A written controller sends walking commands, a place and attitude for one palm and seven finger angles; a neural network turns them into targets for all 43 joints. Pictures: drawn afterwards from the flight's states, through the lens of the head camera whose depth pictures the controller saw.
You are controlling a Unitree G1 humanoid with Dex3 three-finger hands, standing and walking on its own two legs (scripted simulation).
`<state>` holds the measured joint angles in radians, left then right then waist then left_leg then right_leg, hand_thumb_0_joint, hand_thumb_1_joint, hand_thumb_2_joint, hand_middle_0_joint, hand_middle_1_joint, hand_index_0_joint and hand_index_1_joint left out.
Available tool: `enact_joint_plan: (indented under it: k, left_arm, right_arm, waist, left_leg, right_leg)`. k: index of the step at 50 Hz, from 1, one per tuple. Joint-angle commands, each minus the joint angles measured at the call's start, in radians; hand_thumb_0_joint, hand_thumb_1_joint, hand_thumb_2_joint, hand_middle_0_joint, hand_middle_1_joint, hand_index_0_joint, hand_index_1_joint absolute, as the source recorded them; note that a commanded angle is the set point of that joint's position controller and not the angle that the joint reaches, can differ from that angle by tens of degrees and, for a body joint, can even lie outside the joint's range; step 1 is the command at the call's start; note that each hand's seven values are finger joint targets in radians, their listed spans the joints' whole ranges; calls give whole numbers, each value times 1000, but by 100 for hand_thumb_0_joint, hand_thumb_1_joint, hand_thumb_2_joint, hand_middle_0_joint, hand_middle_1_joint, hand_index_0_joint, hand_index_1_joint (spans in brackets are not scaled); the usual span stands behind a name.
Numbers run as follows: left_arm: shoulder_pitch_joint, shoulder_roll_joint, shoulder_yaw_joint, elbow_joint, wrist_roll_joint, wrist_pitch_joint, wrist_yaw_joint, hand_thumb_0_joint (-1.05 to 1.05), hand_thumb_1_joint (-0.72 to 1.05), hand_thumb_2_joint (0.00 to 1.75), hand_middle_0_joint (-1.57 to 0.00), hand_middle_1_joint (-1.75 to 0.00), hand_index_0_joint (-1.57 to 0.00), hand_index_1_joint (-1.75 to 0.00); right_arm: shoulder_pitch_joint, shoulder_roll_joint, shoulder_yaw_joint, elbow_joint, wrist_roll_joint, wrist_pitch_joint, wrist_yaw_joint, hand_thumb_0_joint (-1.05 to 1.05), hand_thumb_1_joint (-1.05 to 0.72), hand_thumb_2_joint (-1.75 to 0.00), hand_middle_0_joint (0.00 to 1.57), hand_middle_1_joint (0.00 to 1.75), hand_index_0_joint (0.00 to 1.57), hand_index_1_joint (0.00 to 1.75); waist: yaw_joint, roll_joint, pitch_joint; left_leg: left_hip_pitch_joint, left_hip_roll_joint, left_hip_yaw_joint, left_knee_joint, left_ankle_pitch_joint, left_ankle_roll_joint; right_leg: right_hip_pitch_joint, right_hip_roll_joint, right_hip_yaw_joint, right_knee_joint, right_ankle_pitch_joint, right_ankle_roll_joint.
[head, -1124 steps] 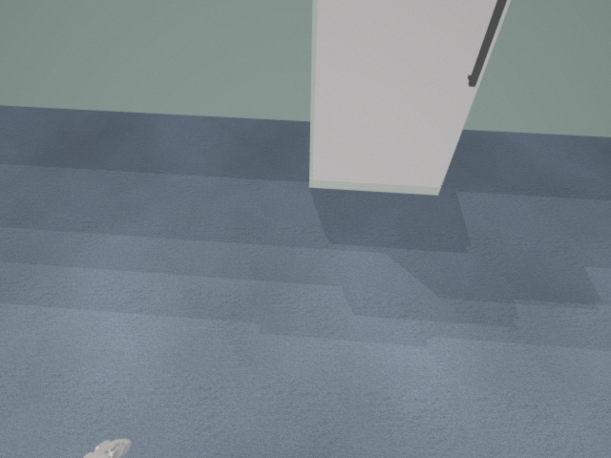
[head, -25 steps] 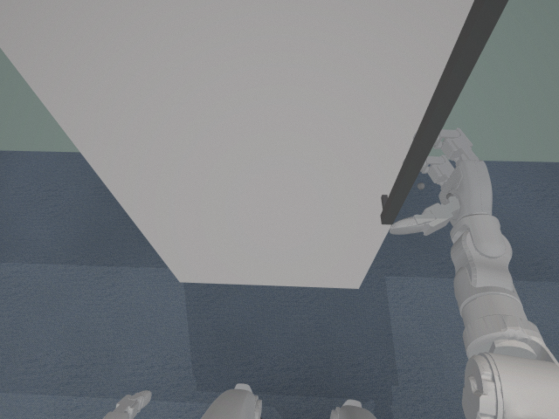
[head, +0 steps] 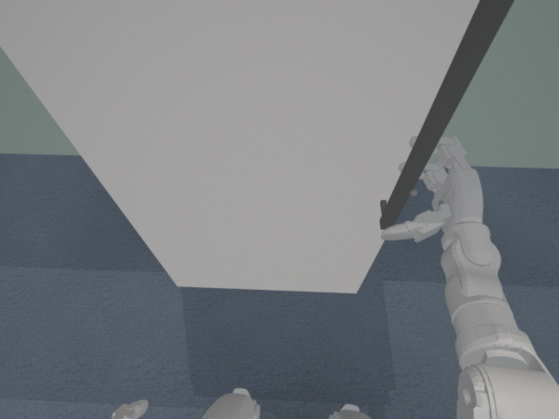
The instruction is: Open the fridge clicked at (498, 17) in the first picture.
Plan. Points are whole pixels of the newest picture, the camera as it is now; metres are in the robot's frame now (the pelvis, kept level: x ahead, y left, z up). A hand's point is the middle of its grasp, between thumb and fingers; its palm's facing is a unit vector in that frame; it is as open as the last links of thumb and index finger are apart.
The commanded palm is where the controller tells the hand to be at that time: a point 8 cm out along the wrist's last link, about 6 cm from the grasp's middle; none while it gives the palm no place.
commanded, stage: slide the fingers in behind the handle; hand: right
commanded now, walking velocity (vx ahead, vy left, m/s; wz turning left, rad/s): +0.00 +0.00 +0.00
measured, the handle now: (426, 126) +0.50 -0.13 +0.13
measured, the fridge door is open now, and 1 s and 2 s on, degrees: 0 0 2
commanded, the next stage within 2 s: grip the handle and tug to test in 0.34 s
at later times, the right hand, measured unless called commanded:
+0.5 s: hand (405, 189) +0.44 -0.12 +0.07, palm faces -0.10 +0.99 -0.02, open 14.0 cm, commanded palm +0.42 -0.17 +0.07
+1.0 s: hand (403, 188) +0.44 -0.12 +0.07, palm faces -0.10 +1.00 -0.02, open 7.7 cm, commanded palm +0.42 -0.17 +0.07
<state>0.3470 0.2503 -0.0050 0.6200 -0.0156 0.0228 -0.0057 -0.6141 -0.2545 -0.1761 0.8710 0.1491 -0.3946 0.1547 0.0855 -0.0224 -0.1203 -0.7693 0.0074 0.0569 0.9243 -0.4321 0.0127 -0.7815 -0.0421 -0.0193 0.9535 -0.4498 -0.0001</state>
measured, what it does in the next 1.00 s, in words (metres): stands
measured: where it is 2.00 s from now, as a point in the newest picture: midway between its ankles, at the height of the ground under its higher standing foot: outside the picture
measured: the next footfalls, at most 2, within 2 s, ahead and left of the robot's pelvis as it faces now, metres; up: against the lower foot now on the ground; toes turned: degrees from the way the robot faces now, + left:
none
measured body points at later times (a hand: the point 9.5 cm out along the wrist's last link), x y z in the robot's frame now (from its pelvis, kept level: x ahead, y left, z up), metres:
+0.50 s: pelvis +0.00 +0.00 +0.00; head +0.09 +0.00 +0.44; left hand +0.06 +0.26 -0.12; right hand +0.44 -0.17 +0.07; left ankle +0.01 +0.11 -0.68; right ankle +0.00 -0.12 -0.68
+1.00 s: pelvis +0.00 +0.00 +0.00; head +0.08 +0.00 +0.44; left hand +0.06 +0.26 -0.12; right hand +0.44 -0.17 +0.07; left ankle +0.01 +0.11 -0.68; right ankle +0.00 -0.12 -0.68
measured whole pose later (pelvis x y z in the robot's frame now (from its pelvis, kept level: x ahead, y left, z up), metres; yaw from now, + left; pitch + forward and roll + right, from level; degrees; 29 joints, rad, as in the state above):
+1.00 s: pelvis +0.00 +0.00 +0.00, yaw +1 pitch +16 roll +1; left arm 0.34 0.25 -0.01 0.61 -0.01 0.03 0.00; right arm -0.64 -0.25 -0.20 0.90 0.13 -0.40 0.16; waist 0.10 -0.02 -0.12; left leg -0.78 0.00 0.04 0.93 -0.43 0.01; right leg -0.79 -0.05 -0.03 0.95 -0.45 0.00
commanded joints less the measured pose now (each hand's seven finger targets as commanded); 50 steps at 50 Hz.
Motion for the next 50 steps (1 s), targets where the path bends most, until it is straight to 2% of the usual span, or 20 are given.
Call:
enact_joint_plan:
  k: [1, 3, 6, 9, 12, 15, 17, 18, 21, 22, 25, 26, 27, 28, 31, 35, 38, 40, 44, 50]
  left_arm:
    - [72, 149, 55, -83, 1, -33, 17, 0, 90, 90, -20, -30, -20, -30]
    - [63, 142, 53, -83, -2, -33, 15, 0, 90, 90, -20, -30, -20, -30]
    - [74, 149, 51, -83, 2, -28, 17, 0, 90, 90, -20, -30, -20, -30]
    - [64, 143, 51, -86, 1, -27, 18, 0, 90, 90, -20, -30, -20, -30]
    - [68, 145, 50, -95, 2, -27, 20, 0, 90, 90, -20, -30, -20, -30]
    - [61, 137, 50, -97, 1, -28, 15, 0, 90, 90, -20, -30, -20, -30]
    - [70, 145, 51, -86, 0, -24, 19, 0, 90, 90, -20, -30, -20, -30]
    - [70, 144, 51, -88, 0, -24, 18, 0, 90, 90, -20, -30, -20, -30]
    - [74, 145, 52, -90, 1, -26, 20, 0, 90, 90, -20, -30, -20, -30]
    - [73, 145, 52, -87, 1, -26, 21, 0, 90, 90, -20, -30, -20, -30]
    - [72, 142, 51, -84, 3, -28, 19, 0, 90, 90, -20, -30, -20, -30]
    - [81, 147, 51, -85, 4, -27, 19, 0, 90, 90, -20, -30, -20, -30]
    - [76, 144, 50, -84, 2, -26, 19, 0, 90, 90, -20, -30, -20, -30]
    - [77, 145, 53, -85, 3, -25, 19, 0, 90, 90, -20, -30, -20, -30]
    - [76, 141, 52, -95, 2, -25, 16, 0, 90, 90, -20, -30, -20, -30]
    - [71, 143, 52, -93, 0, -22, 17, 0, 90, 90, -20, -30, -20, -30]
    - [70, 143, 50, -98, 2, -22, 20, 0, 90, 90, -20, -30, -20, -30]
    - [66, 140, 48, -97, 0, -21, 19, 0, 90, 90, -20, -30, -20, -30]
    - [66, 141, 50, -99, 0, -23, 19, 0, 90, 90, -20, -30, -20, -30]
    - [73, 144, 53, -94, 1, -22, 19, 0, 90, 90, -20, -30, -20, -30]
  right_arm:
    - [-426, -141, -16, -218, 2, -71, 23, 0, 50, -30, 30, 120, 30, 120]
    - [-424, -101, 12, -210, 2, -67, 25, 0, 50, -30, 30, 120, 30, 120]
    - [-415, -151, -35, -182, 5, -58, 15, 0, 50, -30, 30, 120, 30, 120]
    - [-441, -141, -31, -187, -2, -62, 11, 0, 50, -30, 30, 120, 30, 120]
    - [-414, -191, -78, -199, -2, -72, 7, 0, 50, -30, 30, 120, 30, 120]
    - [-417, -131, -21, -227, -6, -74, 12, 0, 50, -30, 30, 120, 30, 120]
    - [-422, -159, -47, -177, -4, -66, 10, 0, 50, -30, 30, 120, 30, 120]
    - [-442, -141, -25, -184, -5, -63, 12, 0, 50, -30, 30, 120, 30, 120]
    - [-475, -137, -21, -202, -4, -65, 9, 0, 50, -30, 30, 120, 30, 120]
    - [-455, -152, -43, -197, -2, -68, 6, 0, 50, -30, 30, 120, 30, 120]
    - [-444, -138, -31, -188, -1, -68, 5, 0, 36, -36, 32, 122, 32, 122]
    - [-425, -163, -55, -168, -3, -66, 3, 0, 31, -38, 32, 123, 32, 123]
    - [-451, -153, -42, -179, -4, -69, 3, 0, 27, -40, 32, 123, 32, 123]
    - [-432, -174, -61, -189, -8, -71, 3, 0, 22, -42, 33, 124, 33, 124]
    - [-416, -134, -27, -208, -6, -72, 4, 0, 8, -48, 35, 126, 35, 126]
    - [-403, -155, -50, -193, -3, -66, -1, 0, -11, -56, 36, 129, 36, 129]
    - [-375, -190, -79, -192, -8, -72, 1, 0, -25, -62, 38, 131, 38, 131]
    - [-390, -167, -56, -190, -6, -72, 7, 0, -34, -66, 39, 132, 39, 132]
    - [-395, -165, -53, -202, -6, -77, 9, 0, -53, -74, 41, 135, 41, 135]
    - [-411, -171, -61, -194, -3, -71, 8, 0, -81, -86, 44, 139, 44, 139]
  waist:
    - [21, -14, -382]
    - [25, -40, -379]
    - [22, 27, -374]
    - [20, -5, -377]
    - [1, 8, -419]
    - [14, -40, -416]
    - [25, 18, -373]
    - [33, 14, -372]
    - [34, -7, -389]
    - [17, -22, -409]
    - [22, -1, -403]
    - [19, 26, -384]
    - [28, 23, -386]
    - [11, -2, -408]
    - [19, -8, -398]
    - [13, 29, -377]
    - [-2, 5, -387]
    - [10, 11, -366]
    - [8, -18, -388]
    - [15, 17, -388]
  left_leg:
    - [188, -39, -27, -97, 372, 12]
    - [161, -38, -20, -92, 379, 11]
    - [200, -39, -24, -92, 385, 9]
    - [182, -36, -27, -92, 376, 7]
    - [227, -37, -31, -83, 403, 9]
    - [187, -38, -25, -82, 404, 9]
    - [180, -40, -26, -89, 389, 6]
    - [181, -39, -27, -90, 381, 4]
    - [171, -40, -23, -88, 370, 9]
    - [174, -38, -25, -87, 373, 10]
    - [193, -39, -27, -90, 386, 7]
    - [198, -41, -25, -89, 381, 9]
    - [202, -38, -32, -95, 388, 4]
    - [214, -37, -33, -88, 394, 7]
    - [200, -39, -26, -89, 394, 10]
    - [228, -38, -35, -105, 379, 4]
    - [251, -35, -40, -100, 395, 7]
    - [232, -37, -37, -104, 383, 6]
    - [220, -37, -37, -96, 383, 8]
    - [230, -38, -40, -98, 401, 4]
  right_leg:
    - [233, 46, 31, -91, 320, -22]
    - [256, 43, 31, -92, 339, -17]
    - [207, 45, 30, -90, 328, -22]
    - [214, 47, 26, -89, 314, -20]
    - [213, 47, 26, -91, 340, -19]
    - [248, 43, 27, -85, 359, -15]
    - [214, 40, 29, -85, 336, -19]
    - [208, 43, 28, -87, 318, -20]
    - [232, 43, 33, -87, 326, -20]
    - [241, 43, 33, -88, 336, -16]
    - [225, 44, 27, -87, 330, -18]
    - [204, 44, 31, -88, 326, -21]
    - [200, 45, 24, -90, 317, -22]
    - [205, 46, 22, -89, 325, -20]
    - [224, 45, 25, -91, 342, -20]
    - [185, 49, 16, -99, 293, -22]
    - [178, 51, 11, -103, 301, -21]
    - [179, 48, 13, -103, 290, -21]
    - [199, 48, 15, -100, 304, -19]
    - [189, 47, 14, -94, 312, -23]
